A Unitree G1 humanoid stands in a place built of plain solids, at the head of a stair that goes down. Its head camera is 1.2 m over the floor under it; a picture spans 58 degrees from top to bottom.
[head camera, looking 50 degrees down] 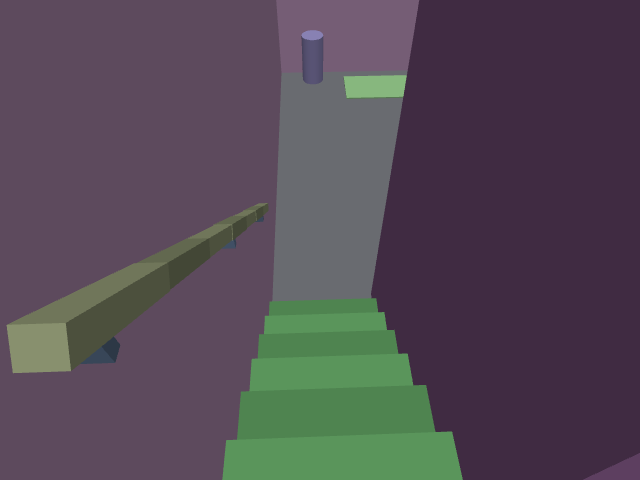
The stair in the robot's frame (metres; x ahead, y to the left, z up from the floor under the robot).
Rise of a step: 0.20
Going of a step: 0.22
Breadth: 0.70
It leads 2 degrees to the left of straight ahead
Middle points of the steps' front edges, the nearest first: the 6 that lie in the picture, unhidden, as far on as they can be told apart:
0.39 -0.06 -0.20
0.62 -0.05 -0.40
0.84 -0.04 -0.61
1.07 -0.04 -0.81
1.29 -0.03 -1.01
1.51 -0.02 -1.21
